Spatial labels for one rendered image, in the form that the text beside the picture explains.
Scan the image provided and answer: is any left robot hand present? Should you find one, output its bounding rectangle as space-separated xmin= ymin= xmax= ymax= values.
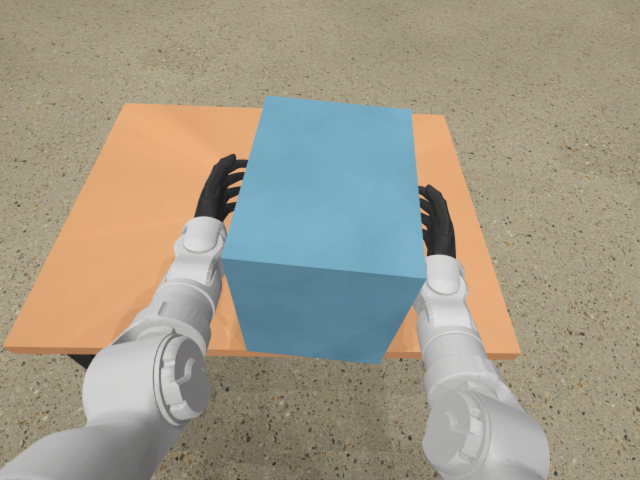
xmin=194 ymin=154 xmax=248 ymax=222

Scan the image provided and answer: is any robot left forearm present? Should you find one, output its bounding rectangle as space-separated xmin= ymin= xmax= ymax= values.
xmin=82 ymin=216 xmax=227 ymax=418

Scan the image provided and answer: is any right robot upper arm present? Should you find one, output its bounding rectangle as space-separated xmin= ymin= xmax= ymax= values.
xmin=422 ymin=389 xmax=550 ymax=480

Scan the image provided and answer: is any carton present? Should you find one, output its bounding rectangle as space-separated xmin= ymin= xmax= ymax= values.
xmin=221 ymin=96 xmax=427 ymax=364

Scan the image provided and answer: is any left robot upper arm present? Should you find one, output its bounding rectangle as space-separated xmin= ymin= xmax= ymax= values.
xmin=0 ymin=333 xmax=211 ymax=480

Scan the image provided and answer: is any table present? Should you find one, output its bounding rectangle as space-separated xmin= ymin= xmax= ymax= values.
xmin=3 ymin=103 xmax=521 ymax=369

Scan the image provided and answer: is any robot right forearm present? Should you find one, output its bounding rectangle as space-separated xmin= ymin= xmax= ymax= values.
xmin=412 ymin=255 xmax=528 ymax=414

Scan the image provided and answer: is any right robot hand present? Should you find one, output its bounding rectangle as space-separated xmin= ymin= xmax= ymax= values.
xmin=418 ymin=184 xmax=456 ymax=259

